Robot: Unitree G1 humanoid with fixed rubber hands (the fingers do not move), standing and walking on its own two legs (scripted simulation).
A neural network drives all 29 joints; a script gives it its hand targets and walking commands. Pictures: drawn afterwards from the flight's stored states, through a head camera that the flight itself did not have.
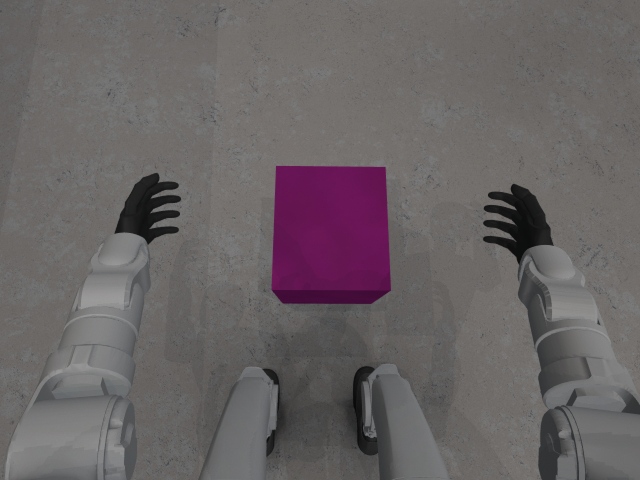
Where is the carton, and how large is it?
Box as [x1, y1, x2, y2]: [271, 166, 390, 303]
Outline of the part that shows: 276,166 271,289 283,303 371,303 389,291 390,279 385,167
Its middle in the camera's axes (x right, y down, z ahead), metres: +0.02 +0.02 +0.96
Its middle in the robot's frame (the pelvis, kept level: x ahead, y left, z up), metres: +0.51 -0.02 -0.54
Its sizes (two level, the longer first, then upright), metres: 0.273 0.242 0.287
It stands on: the floor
